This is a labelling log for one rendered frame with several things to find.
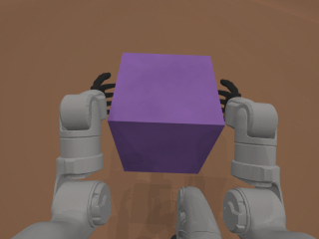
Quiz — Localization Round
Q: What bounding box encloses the robot right hand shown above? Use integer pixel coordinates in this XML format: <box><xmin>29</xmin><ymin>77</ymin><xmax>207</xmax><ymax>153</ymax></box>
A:
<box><xmin>218</xmin><ymin>79</ymin><xmax>241</xmax><ymax>121</ymax></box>

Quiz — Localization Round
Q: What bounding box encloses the left robot upper arm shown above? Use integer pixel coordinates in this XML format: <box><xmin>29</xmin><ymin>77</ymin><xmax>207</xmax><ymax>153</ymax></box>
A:
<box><xmin>11</xmin><ymin>180</ymin><xmax>112</xmax><ymax>239</ymax></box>

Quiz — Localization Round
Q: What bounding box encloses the right robot upper arm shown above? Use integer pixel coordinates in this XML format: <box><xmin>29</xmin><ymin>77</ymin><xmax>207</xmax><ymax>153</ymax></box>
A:
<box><xmin>222</xmin><ymin>187</ymin><xmax>316</xmax><ymax>239</ymax></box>

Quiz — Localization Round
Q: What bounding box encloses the carton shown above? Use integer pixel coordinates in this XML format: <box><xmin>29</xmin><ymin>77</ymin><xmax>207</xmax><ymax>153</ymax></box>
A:
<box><xmin>108</xmin><ymin>52</ymin><xmax>225</xmax><ymax>174</ymax></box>

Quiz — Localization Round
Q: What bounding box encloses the robot right forearm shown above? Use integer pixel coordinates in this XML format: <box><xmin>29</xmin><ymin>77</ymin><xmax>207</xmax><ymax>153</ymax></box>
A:
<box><xmin>224</xmin><ymin>97</ymin><xmax>286</xmax><ymax>223</ymax></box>

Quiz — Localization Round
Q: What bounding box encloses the robot right thigh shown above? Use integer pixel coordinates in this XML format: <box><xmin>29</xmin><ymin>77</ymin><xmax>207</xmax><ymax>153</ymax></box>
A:
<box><xmin>177</xmin><ymin>186</ymin><xmax>222</xmax><ymax>239</ymax></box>

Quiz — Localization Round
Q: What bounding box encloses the right robot shin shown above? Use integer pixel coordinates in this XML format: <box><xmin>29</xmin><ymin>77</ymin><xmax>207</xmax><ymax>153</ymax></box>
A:
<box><xmin>175</xmin><ymin>210</ymin><xmax>186</xmax><ymax>239</ymax></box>

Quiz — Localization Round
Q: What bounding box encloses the robot left forearm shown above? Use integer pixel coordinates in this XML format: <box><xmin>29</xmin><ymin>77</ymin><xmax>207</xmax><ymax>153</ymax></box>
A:
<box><xmin>51</xmin><ymin>90</ymin><xmax>108</xmax><ymax>216</ymax></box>

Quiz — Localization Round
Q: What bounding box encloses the robot left hand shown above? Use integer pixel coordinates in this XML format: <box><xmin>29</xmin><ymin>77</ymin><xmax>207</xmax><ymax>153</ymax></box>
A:
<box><xmin>90</xmin><ymin>73</ymin><xmax>116</xmax><ymax>115</ymax></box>

